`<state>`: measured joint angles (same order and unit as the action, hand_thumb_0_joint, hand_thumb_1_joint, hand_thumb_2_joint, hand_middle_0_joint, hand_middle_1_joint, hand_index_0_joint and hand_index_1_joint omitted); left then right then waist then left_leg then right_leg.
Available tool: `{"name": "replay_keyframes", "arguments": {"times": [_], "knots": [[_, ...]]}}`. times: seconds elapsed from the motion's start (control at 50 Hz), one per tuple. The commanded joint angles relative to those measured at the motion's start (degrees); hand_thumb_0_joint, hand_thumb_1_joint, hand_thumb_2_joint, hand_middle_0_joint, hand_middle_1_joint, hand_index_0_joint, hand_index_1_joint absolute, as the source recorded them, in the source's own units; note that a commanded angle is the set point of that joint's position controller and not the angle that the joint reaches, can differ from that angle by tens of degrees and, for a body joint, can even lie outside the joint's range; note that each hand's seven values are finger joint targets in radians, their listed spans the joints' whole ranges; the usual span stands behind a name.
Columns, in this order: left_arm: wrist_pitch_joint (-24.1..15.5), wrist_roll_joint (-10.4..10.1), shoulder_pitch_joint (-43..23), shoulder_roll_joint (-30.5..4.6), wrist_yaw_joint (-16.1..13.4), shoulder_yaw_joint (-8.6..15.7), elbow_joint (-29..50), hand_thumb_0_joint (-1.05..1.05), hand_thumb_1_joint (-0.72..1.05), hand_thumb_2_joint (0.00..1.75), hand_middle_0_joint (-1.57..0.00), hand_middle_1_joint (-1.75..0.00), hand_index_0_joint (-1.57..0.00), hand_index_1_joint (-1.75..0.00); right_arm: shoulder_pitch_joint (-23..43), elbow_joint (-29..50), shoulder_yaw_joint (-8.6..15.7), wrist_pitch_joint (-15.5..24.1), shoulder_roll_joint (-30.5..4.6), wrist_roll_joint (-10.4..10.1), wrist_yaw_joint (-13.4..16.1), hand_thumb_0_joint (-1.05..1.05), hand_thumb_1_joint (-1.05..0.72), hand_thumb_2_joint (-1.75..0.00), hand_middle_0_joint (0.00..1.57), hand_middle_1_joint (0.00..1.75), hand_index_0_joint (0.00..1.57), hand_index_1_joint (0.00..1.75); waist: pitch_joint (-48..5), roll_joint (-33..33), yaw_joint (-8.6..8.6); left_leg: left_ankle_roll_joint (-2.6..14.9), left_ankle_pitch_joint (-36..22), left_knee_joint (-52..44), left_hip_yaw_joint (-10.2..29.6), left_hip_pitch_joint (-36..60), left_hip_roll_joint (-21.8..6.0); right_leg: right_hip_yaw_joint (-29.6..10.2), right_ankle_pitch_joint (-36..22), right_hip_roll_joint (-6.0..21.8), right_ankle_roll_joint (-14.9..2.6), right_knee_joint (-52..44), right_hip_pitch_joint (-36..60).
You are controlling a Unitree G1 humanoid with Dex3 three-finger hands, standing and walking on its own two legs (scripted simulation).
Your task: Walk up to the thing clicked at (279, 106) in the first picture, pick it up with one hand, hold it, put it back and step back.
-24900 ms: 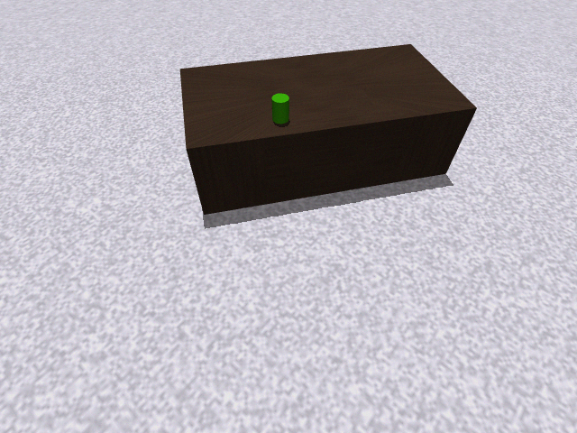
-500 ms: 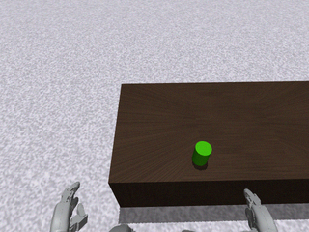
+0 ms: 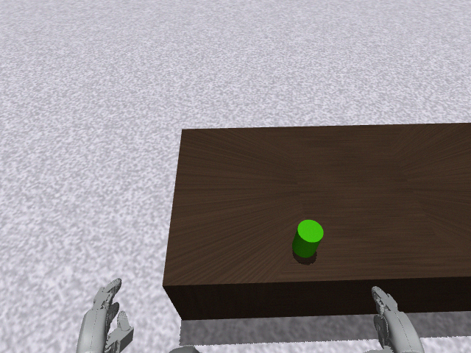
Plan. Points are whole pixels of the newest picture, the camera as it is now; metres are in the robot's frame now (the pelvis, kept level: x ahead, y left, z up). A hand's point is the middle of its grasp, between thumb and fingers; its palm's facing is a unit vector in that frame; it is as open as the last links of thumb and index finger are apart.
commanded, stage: home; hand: right
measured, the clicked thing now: (306, 239) +0.46 -0.18 -0.28
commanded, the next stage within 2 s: stand in 1.64 s
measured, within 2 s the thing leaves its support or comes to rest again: neither
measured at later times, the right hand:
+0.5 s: hand (361, 351) +0.15 -0.18 -0.05, palm faces +0.04 +0.98 -0.22, open 17.4 cm
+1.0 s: hand out of the picture +0.15 -0.21 -0.08, palm faces +0.00 +0.95 -0.31, open 17.4 cm
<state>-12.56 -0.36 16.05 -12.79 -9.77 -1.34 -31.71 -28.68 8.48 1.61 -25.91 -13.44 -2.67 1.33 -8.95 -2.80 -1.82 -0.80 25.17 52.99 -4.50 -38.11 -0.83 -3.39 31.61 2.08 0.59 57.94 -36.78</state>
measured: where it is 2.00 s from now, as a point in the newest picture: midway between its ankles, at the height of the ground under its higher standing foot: outside the picture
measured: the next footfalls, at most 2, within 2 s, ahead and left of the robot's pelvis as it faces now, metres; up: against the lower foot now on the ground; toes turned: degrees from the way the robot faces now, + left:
none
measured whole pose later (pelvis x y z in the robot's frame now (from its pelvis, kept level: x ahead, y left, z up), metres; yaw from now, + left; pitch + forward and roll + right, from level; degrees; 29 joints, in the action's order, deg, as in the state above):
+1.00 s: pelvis -0.02 +0.00 +0.01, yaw +0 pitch +4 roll +1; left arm -4.7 4.8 10.4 -15.3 -3.2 -0.9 -42.0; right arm -16.2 -18.6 0.4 -7.1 -16.8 2.8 1.0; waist -1.7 0.4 0.9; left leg -0.5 22.6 50.0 -3.1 -31.0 -2.1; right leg -2.0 27.8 0.6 0.1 52.6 -28.5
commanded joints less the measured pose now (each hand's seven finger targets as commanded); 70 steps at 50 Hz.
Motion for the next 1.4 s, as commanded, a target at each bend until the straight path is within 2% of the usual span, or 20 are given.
{"name": "replay_keyframes", "arguments": {"times": [0.0, 0.02, 0.04, 0.16, 0.22, 0.28, 0.36, 0.42, 0.62, 0.72, 0.84, 0.86, 0.88, 0.9, 0.92, 0.94, 1.06, 1.18, 1.3, 1.38], "knots": [[-3.29, 0.12, -3.34, -7.06, -0.69, 2.94, 9.05, 0.0, 0.9, 0.9, -0.2, -0.3, -0.2, -0.3, -1.84, 7.3, 3.15, 2.07, -5.23, 0.42, -0.07, 0.0, 0.54, -0.06, 0.05, 0.05, 0.05, 0.05, -5.25, 0.68, -0.07, 0.85, -17.39, -6.6, -0.06, 8.16, 1.45, 0.65, -23.5, -1.98, -0.76, -8.9, 2.28], [-3.18, 0.11, -3.28, -7.34, -0.73, 3.24, 9.45, 0.0, 0.9, 0.9, -0.2, -0.3, -0.2, -0.3, 0.46, 11.38, 4.62, 2.4, -7.22, 0.32, 0.35, 0.0, 0.55, -0.05, 0.05, 0.05, 0.05, 0.05, -5.67, -1.39, 0.54, 0.93, -16.8, -6.87, 0.15, 8.04, 1.36, 0.88, -22.66, -2.01, -0.68, -9.01, 2.54], [-3.15, 0.11, -3.25, -7.64, -0.82, 3.36, 9.32, 0.0, 0.9, 0.9, -0.2, -0.3, -0.2, -0.3, 0.26, 9.77, 3.11, 2.2, -5.66, 0.36, 0.1, 0.0, 0.54, -0.06, 0.05, 0.05, 0.05, 0.05, -5.27, -0.05, -0.69, 0.89, -15.76, -6.68, -0.13, 7.01, 1.64, 0.44, -22.09, -1.72, -0.78, -9.37, 2.78], [-3.38, 0.11, -2.78, -7.41, -0.7, 3.49, 9.51, 0.0, 0.9, 0.9, -0.2, -0.3, -0.2, -0.3, 1.02, 11.65, 4.21, 2.91, -6.57, 0.25, 0.32, 0.0, 0.54, -0.06, 0.05, 0.05, 0.05, 0.05, -6.25, 0.56, -0.26, 0.8, -16.28, -6.79, 0.09, 7.84, 1.46, 0.69, -21.45, -1.89, -0.98, -9.03, 2.8], [-3.43, 0.08, -3.37, -7.63, -0.73, 3.42, 9.77, 0.0, 0.9, 0.9, -0.2, -0.3, -0.2, -0.3, 0.55, 9.36, 3.0, 2.69, -5.15, 0.14, 0.19, 0.0, 0.54, -0.06, 0.05, 0.05, 0.05, 0.05, -3.8, 0.63, -0.85, 0.81, -12.36, -7.31, -0.11, 5.92, 1.6, 0.55, -17.27, -1.77, -1.1, -9.83, 1.32], [-3.39, 0.13, -3.41, -7.64, -0.64, 3.55, 9.79, 0.0, 0.9, 0.9, -0.2, -0.3, -0.2, -0.3, 0.78, 10.45, 4.25, 2.86, -6.47, 0.17, 0.26, 0.0, 0.55, -0.05, 0.05, 0.05, 0.05, 0.05, -4.9, -0.84, 0.08, 1.0, -11.98, -7.27, -0.08, 6.7, 1.48, 0.56, -17.2, -1.82, -0.97, -9.99, 1.41], [-3.62, 0.02, -3.67, -7.61, -0.84, 3.26, 9.89, 0.0, 0.9, 0.9, -0.2, -0.3, -0.2, -0.3, -0.07, 8.93, 2.78, 2.62, -5.2, 0.16, 0.26, 0.0, 0.55, -0.05, 0.05, 0.05, 0.05, 0.05, -3.1, 0.31, -0.65, 0.94, -9.35, -7.67, -0.16, 5.18, 1.68, 0.49, -14.13, -1.74, -1.13, -10.59, 0.77], [-3.73, 0.1, -3.22, -7.52, -0.88, 3.48, 9.68, 0.0, 0.9, 0.9, -0.2, -0.3, -0.2, -0.3, 0.57, 10.34, 3.57, 2.87, -5.82, 0.28, 0.33, 0.0, 0.53, -0.06, 0.05, 0.05, 0.05, 0.05, -4.92, 0.0, -0.46, 1.05, -10.59, -7.4, -0.08, 6.06, 1.57, 0.47, -15.47, -1.8, -1.12, -10.14, 1.56], [-4.26, 0.06, -4.3, -7.33, -0.97, 2.95, 10.02, 0.0, 0.9, 0.9, -0.2, -0.3, -0.2, -0.3, 1.41, 10.64, 3.35, 2.52, -6.13, -0.02, 0.3, 0.0, 0.53, -0.06, 0.05, 0.05, 0.05, 0.05, -2.05, 0.45, -0.42, 0.92, -4.0, -8.36, -0.12, 4.18, 1.63, 0.13, -8.3, -1.66, -1.27, -11.31, -1.06], [-4.28, 0.03, -3.62, -7.37, -1.16, 2.97, 10.07, 0.0, 0.9, 0.9, -0.2, -0.3, -0.2, -0.3, 0.4, 12.44, 3.99, 2.56, -6.71, -0.14, 0.4, 0.0, 0.53, -0.06, 0.05, 0.05, 0.05, 0.05, -5.78, -0.19, 0.14, 1.07, -8.93, -7.16, 0.05, 5.68, 1.53, 0.51, -13.83, -1.9, -1.16, -9.74, 0.78], [-4.03, 0.13, -3.38, -7.04, -1.33, 2.81, 9.66, 0.0, 0.9, 0.9, -0.2, -0.3, -0.2, -0.3, 1.56, 12.28, 3.97, 2.75, -7.0, 0.1, 0.6, 0.0, 0.55, -0.05, 0.05, 0.05, 0.05, 0.05, -5.16, -0.18, -0.17, 0.9, -11.39, -7.16, 0.02, 6.13, 1.51, 0.77, -16.35, -1.97, -1.0, -9.58, 1.12], [2.63, 6.79, -10.61, -16.7, 2.09, 5.73, -3.18, 0.0, 0.9, 0.9, -0.2, -0.3, -0.2, -0.3, 13.94, -7.83, 4.28, 15.75, -12.93, 7.3, 1.9, 0.0, 0.57, -0.04, 0.05, 0.05, 0.05, 0.05, 5.3, 7.83, 3.61, 4.89, -12.39, -10.99, 5.8, 17.88, -1.92, -2.18, -24.27, 0.03, -3.56, -12.46, 1.9], [5.05, 6.85, -8.25, -15.04, 4.04, 5.89, -3.14, 0.0, 0.9, 0.9, -0.2, -0.3, -0.2, -0.3, 12.0, -20.51, 4.56, 20.41, -12.03, 5.31, 1.35, 0.0, 0.57, -0.04, 0.05, 0.05, 0.05, 0.05, 1.87, 9.6, 2.7, 6.08, -11.84, -13.1, 8.74, 20.29, -4.21, -0.84, -22.06, -0.11, -3.44, -12.43, 4.24], [5.7, 6.44, -7.09, -13.54, 4.98, 5.55, -3.07, 0.0, 0.9, 0.9, -0.2, -0.3, -0.2, -0.3, 12.52, -22.56, 4.45, 22.92, -12.98, 5.36, 0.86, 0.0, 0.56, -0.05, 0.05, 0.05, 0.05, 0.05, 1.35, 10.31, 2.05, 6.68, -12.06, -13.49, 12.03, 22.23, -5.65, -1.26, -20.13, 0.05, -3.6, -13.16, 3.25], [6.44, 6.36, -7.03, -12.64, 5.7, 5.57, -3.35, 0.0, 0.9, 0.9, -0.2, -0.3, -0.2, -0.3, 13.04, -23.37, 4.03, 24.27, -13.2, 6.4, 0.35, 0.0, 0.55, -0.05, 0.05, 0.05, 0.05, 0.05, 2.8, 8.39, 2.02, 6.21, -11.04, -14.52, 11.31, 17.22, -5.57, -0.28, -17.23, -0.3, -3.58, -13.8, 5.49], [6.69, 5.5, -6.87, -13.48, 6.49, 5.91, -4.7, 0.0, 0.9, 0.9, -0.2, -0.3, -0.2, -0.3, 13.57, -24.95, 3.43, 25.05, -13.72, 7.46, -0.05, 0.0, 0.59, -0.03, 0.05, 0.04, 0.05, 0.04, 3.35, 6.1, 1.82, 5.48, -11.54, -14.27, 9.65, 16.37, -5.11, -0.11, -16.61, -0.67, -4.35, -14.88, 8.62], [8.37, 3.74, -7.11, -14.99, 9.16, 5.81, -10.23, 0.0, 0.9, 0.9, -0.2, -0.3, -0.2, -0.3, 16.52, -37.33, 3.06, 26.97, -11.91, 5.19, -0.41, 0.0, 0.56, -0.04, 0.05, 0.05, 0.05, 0.05, 3.0, -0.4, 2.62, 2.67, -12.7, -14.57, 6.34, 19.77, -3.85, -4.6, -19.15, 1.17, -4.27, -23.03, 14.27], [9.48, 3.07, -8.42, -15.5, 8.81, 5.93, -13.62, 0.0, 0.9, 0.9, -0.2, -0.3, -0.2, -0.3, 17.67, -47.02, 2.78, 28.25, -13.35, 5.26, -0.02, 0.0, 0.55, -0.05, 0.05, 0.05, 0.05, 0.05, 5.92, 0.07, 3.06, 2.65, -15.95, -19.32, 6.41, 26.12, -4.55, -5.17, -20.67, 2.01, -3.81, -29.23, 15.03], [10.44, 2.21, -6.89, -16.21, 8.62, 5.76, -18.69, 0.0, 0.9, 0.9, -0.2, -0.3, -0.2, -0.3, 16.96, -55.17, 2.13, 28.35, -13.89, 4.8, 0.46, 0.0, 0.55, -0.05, 0.05, 0.05, 0.05, 0.05, 5.85, 0.71, 2.83, 2.01, -23.06, -23.5, 5.62, 28.55, -5.22, -4.61, -30.56, 2.56, -3.29, -32.29, 23.64], [11.12, 2.06, -6.8, -16.26, 8.55, 5.33, -21.99, 0.0, 0.9, 0.9, -0.2, -0.3, -0.2, -0.3, 18.48, -59.64, 1.67, 28.23, -14.19, 4.4, 0.71, 0.0, 0.55, -0.05, 0.05, 0.05, 0.05, 0.05, 8.01, 2.15, 2.26, 1.57, -22.26, -27.49, 6.25, 30.21, -6.02, -3.94, -27.29, 2.48, -2.88, -35.52, 24.89]]}}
